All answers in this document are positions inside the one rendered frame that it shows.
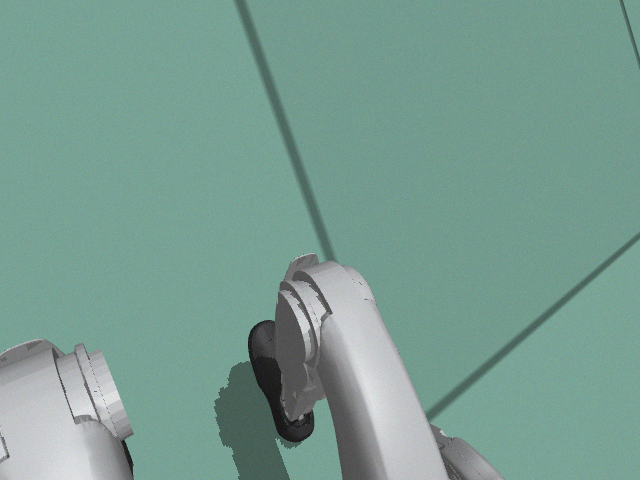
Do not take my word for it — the right robot foot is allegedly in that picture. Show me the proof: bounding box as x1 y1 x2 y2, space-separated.
248 320 314 442

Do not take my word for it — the right robot hand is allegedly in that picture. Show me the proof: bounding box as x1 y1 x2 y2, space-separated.
429 424 505 480

